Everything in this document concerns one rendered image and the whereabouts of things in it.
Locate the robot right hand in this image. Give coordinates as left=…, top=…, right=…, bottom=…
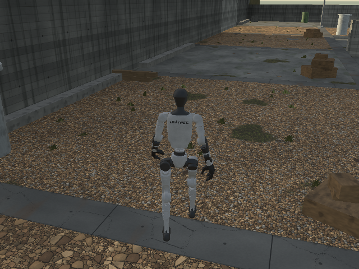
left=201, top=164, right=215, bottom=181

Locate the robot head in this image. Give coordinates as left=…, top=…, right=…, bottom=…
left=171, top=89, right=189, bottom=115

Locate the right robot forearm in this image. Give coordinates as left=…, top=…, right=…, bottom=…
left=200, top=137, right=213, bottom=166

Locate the right robot upper arm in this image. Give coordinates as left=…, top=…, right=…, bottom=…
left=192, top=113, right=206, bottom=145

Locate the left robot forearm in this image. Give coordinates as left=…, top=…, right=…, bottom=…
left=151, top=134, right=160, bottom=152

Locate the robot left hand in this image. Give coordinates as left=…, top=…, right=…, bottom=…
left=151, top=150, right=164, bottom=160

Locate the left robot upper arm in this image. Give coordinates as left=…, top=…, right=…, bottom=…
left=154, top=112, right=169, bottom=142

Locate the robot left shin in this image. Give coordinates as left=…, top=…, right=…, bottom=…
left=162, top=193, right=170, bottom=233

